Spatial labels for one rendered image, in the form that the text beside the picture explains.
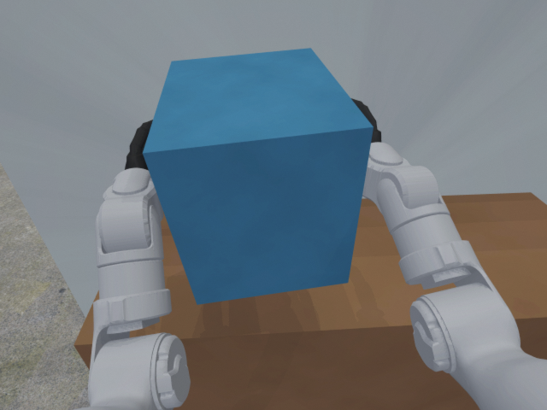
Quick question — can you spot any robot right upper arm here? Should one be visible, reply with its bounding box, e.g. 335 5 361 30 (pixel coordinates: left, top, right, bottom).
410 283 547 410

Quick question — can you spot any carton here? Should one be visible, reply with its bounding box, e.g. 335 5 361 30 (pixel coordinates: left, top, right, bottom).
143 48 373 305

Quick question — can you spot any robot right forearm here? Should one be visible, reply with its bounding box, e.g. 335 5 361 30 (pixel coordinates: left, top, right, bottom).
362 142 521 345

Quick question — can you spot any left robot hand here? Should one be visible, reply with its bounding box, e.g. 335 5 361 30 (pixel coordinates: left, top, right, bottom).
125 120 153 170

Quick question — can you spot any right robot hand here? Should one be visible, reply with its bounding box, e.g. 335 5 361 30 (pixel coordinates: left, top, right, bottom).
351 98 381 143

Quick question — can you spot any robot left upper arm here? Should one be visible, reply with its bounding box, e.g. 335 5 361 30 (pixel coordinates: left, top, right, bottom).
74 332 191 410

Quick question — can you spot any robot left forearm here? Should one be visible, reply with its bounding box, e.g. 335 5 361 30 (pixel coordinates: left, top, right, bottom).
88 168 172 405

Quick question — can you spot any pedestal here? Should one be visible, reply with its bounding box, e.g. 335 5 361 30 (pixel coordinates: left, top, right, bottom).
74 192 547 410

